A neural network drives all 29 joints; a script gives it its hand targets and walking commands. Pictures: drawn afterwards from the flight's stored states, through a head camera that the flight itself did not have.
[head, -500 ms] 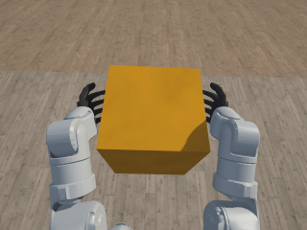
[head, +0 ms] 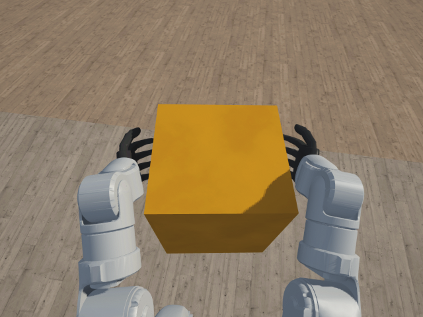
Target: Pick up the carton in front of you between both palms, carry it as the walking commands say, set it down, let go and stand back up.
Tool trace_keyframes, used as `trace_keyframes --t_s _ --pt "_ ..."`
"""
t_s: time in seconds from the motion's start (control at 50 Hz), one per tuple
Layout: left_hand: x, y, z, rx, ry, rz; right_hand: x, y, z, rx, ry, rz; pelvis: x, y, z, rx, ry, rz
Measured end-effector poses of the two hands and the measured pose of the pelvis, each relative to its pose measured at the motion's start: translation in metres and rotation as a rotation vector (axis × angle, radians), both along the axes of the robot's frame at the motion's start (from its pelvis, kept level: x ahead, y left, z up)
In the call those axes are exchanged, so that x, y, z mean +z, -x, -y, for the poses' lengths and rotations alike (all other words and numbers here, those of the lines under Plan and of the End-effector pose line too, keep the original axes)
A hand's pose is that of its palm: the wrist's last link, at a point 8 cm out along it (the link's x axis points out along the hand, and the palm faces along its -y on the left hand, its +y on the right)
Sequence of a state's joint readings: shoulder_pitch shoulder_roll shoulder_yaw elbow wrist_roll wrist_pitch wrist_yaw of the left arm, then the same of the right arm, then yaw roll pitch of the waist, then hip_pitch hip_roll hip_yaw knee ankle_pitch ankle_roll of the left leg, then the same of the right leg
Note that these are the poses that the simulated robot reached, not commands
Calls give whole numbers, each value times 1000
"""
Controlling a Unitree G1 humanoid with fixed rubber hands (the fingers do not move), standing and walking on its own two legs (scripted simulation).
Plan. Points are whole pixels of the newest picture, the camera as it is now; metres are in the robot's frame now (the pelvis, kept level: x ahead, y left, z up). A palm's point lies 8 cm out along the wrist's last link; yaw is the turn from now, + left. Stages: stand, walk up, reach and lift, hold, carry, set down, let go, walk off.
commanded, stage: carry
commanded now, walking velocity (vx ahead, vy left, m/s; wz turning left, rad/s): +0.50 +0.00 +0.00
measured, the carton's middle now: (216, 186) +0.35 +0.03 +0.05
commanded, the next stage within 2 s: none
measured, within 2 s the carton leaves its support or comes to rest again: neither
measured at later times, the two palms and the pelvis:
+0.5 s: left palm (177, 41) +0.67 +0.15 +0.18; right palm (307, 52) +0.64 -0.15 +0.19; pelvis +0.31 +0.04 +0.05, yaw -1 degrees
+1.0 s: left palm out of the picture +0.97 +0.17 +0.25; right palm out of the picture +0.99 -0.13 +0.24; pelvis +0.64 +0.00 +0.09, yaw +0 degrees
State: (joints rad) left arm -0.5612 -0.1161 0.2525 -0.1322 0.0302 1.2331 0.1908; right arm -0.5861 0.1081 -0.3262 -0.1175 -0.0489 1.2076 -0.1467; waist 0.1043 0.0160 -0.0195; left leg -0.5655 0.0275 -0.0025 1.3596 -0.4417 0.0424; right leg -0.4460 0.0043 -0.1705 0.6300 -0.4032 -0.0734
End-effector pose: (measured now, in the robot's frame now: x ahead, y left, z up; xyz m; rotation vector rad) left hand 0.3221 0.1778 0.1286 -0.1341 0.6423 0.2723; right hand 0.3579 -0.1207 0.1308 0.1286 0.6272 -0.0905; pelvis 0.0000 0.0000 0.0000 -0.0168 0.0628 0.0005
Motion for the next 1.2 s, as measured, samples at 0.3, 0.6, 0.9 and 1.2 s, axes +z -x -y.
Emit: trace_keyframes --t_s 0.3,0.6,0.9,1.2 --pt "43 -229 3 -141 7 98 40 -183 5 -122 45 85 14 -202 -36 -18 -51 3" --pt "78 -409 26 -128 24 123 85 -362 30 -154 35 105 58 -381 -22 -15 -7 -22" --pt "99 -569 7 1 0 42 92 -563 9 -23 -15 35 91 -565 8 0 -13 -6" --pt "116 -796 32 -185 51 7 112 -727 33 -189 56 -18 114 -764 -30 -18 -28 -3"
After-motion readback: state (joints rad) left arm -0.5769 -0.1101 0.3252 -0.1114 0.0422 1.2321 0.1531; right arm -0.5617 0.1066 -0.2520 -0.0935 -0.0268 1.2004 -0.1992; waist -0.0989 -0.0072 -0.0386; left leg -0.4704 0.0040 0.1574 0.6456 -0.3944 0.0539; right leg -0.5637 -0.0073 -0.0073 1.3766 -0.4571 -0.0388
